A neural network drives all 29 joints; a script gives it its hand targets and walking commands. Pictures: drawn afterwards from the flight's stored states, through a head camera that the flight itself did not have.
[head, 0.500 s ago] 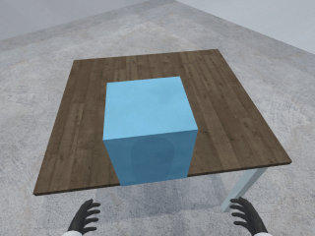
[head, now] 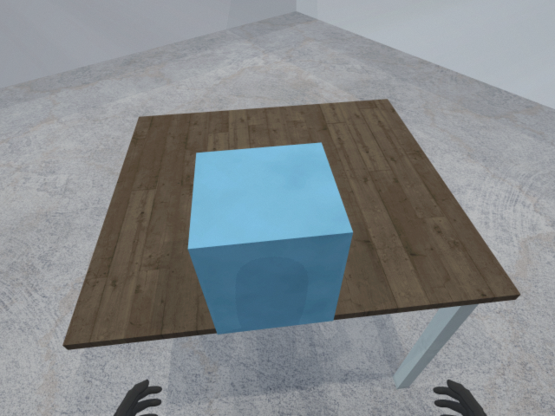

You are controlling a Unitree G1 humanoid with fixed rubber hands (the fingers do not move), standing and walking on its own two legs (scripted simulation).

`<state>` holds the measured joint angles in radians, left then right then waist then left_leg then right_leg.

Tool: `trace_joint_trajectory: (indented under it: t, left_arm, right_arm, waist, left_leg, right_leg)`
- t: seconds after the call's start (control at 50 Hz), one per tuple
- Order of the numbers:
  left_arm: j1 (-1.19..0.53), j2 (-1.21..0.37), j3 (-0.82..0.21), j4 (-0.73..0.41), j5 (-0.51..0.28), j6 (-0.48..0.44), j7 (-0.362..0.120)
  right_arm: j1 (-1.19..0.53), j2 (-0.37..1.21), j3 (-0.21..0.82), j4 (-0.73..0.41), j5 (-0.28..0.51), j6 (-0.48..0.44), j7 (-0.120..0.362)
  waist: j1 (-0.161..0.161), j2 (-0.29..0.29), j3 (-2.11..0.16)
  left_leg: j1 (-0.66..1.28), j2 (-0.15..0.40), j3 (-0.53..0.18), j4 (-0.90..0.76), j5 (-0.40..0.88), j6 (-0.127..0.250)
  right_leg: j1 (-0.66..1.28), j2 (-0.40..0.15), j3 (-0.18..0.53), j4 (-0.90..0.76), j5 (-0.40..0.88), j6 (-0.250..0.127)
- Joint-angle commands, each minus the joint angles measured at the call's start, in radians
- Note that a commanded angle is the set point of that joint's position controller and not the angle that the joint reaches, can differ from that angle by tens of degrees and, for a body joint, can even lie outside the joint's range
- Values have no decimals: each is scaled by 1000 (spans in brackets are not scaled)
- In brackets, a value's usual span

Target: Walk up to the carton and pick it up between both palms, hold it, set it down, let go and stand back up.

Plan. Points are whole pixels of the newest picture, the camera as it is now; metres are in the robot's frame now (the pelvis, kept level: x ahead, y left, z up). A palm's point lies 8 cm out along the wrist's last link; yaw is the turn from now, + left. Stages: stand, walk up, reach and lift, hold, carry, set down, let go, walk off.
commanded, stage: stand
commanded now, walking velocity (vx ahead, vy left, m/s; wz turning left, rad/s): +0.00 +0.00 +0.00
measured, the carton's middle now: (268, 240) +0.40 +0.04 +0.02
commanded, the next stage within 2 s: none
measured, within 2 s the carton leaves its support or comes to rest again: neither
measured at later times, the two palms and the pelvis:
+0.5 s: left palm out of the picture +0.04 +0.27 -0.11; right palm out of the picture +0.03 -0.24 -0.11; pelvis -0.04 +0.02 +0.00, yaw +0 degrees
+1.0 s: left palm out of the picture -0.02 +0.29 -0.12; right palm out of the picture +0.00 -0.23 -0.12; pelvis -0.05 +0.03 -0.01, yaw +0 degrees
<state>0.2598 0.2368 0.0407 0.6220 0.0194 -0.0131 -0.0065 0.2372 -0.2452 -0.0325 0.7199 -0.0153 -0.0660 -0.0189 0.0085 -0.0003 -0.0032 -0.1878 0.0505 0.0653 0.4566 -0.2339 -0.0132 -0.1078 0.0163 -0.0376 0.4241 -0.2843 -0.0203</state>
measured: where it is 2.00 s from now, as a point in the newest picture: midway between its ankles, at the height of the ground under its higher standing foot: outside the picture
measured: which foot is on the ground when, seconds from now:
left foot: down 0.00-1.00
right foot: down 0.00-1.00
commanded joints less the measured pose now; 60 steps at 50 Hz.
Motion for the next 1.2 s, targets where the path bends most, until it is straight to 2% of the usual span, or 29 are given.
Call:
trace_joint_trajectory:
  t: [0.0, 0.38, 0.56, 0.66, 0.88, 1.18]
  left_arm:
    - [-4, 113, 27, -62, 0, -38, -1]
    - [85, 152, 0, 8, -8, -32, 9]
    - [119, 150, -11, 39, -5, -27, 8]
    - [141, 149, -13, 53, -3, -27, 9]
    - [179, 147, -16, 76, -5, -26, 12]
    - [185, 149, -19, 92, -10, -24, 18]
  right_arm:
    - [14, -117, -33, -67, -4, 6, 3]
    - [117, -144, -11, -30, 4, 18, 16]
    - [134, -156, -8, -23, 4, 24, 17]
    - [142, -159, -7, -20, 4, 27, 16]
    - [160, -156, -6, -9, 4, 34, 15]
    - [166, -143, 3, 9, 5, 35, 11]
  waist:
    - [-10, -12, -13]
    - [-8, 8, 75]
    - [-7, 21, 95]
    - [-8, 22, 92]
    - [-13, 12, 92]
    - [-14, -3, 77]
  left_leg:
    - [47, 72, -87, -18, 271, 44]
    - [-54, 62, -118, -86, 14, 42]
    - [-116, 64, -148, -128, -159, 44]
    - [-129, 68, -160, -140, -211, 47]
    - [-122, 66, -163, -126, -212, 47]
    - [-83, 61, -141, -81, -75, 46]
  right_leg:
    - [-82, -118, 103, -68, 295, 1]
    - [-121, -111, 110, -76, 9, 5]
    - [-145, -98, 103, -53, -71, 10]
    - [-156, -93, 101, -40, -92, 11]
    - [-193, -96, 107, -35, -105, 10]
    - [-190, -112, 122, -38, -31, 3]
